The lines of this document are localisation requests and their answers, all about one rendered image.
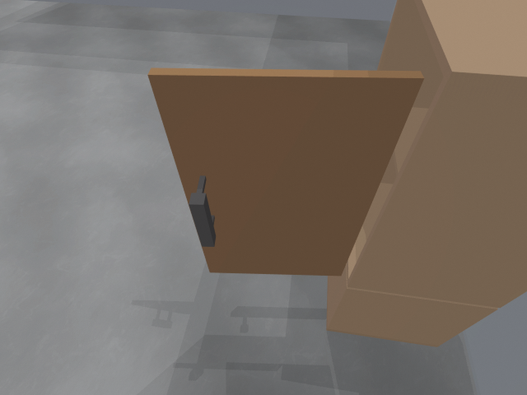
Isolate cupboard door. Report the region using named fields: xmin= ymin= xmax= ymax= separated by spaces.
xmin=148 ymin=67 xmax=424 ymax=276

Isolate handle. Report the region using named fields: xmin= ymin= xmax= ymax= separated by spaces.
xmin=189 ymin=175 xmax=216 ymax=247

